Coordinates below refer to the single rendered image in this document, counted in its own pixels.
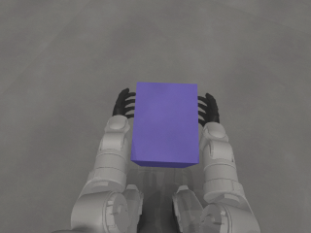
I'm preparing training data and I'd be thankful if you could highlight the carton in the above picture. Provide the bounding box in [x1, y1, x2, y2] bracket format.
[130, 82, 199, 169]

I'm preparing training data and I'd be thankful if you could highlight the robot right shin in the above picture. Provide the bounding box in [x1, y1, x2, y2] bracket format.
[176, 185, 194, 233]

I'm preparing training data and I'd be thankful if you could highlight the right robot forearm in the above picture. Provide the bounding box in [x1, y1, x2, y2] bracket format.
[198, 121, 255, 216]

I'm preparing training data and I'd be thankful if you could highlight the robot right hand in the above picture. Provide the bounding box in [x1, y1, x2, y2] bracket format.
[197, 93, 220, 127]

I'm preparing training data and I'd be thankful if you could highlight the robot left upper arm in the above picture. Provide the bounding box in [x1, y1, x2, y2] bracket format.
[51, 190, 130, 233]

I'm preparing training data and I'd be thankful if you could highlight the robot right upper arm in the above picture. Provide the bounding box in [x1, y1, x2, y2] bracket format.
[198, 201, 260, 233]

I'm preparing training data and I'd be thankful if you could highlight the right robot foot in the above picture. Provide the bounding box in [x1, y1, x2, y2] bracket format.
[172, 201, 184, 233]

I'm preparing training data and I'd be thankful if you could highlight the robot left hand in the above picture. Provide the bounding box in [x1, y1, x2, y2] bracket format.
[112, 88, 136, 118]

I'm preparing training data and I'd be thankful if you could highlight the left robot forearm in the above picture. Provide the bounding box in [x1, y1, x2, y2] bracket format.
[71, 115, 131, 226]

